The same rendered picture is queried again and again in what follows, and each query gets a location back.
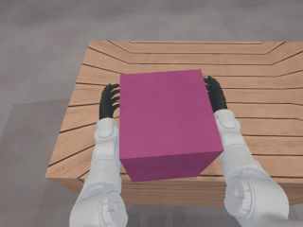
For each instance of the right robot hand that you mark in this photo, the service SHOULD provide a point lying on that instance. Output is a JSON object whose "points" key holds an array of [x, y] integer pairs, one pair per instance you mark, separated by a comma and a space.
{"points": [[215, 94]]}

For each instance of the pedestal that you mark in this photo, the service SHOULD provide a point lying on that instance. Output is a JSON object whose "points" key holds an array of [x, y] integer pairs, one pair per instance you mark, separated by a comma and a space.
{"points": [[262, 83]]}

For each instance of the left robot hand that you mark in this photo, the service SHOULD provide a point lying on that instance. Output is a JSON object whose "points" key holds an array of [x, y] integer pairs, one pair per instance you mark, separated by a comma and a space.
{"points": [[106, 108]]}

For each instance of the right robot upper arm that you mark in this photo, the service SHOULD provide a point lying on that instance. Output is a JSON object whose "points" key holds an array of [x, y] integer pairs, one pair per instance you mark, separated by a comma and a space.
{"points": [[256, 202]]}

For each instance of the carton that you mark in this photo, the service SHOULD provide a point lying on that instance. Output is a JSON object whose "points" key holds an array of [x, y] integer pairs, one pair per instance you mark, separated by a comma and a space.
{"points": [[167, 128]]}

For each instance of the left robot forearm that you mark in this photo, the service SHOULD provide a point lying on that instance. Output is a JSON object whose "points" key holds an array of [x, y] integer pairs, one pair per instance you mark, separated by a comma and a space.
{"points": [[105, 165]]}

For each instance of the right robot forearm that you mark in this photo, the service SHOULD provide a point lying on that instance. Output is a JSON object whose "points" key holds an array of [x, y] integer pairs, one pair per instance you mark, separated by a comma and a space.
{"points": [[236, 158]]}

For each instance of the left robot upper arm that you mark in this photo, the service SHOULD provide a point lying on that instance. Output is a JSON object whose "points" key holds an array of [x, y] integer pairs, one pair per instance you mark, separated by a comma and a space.
{"points": [[104, 209]]}

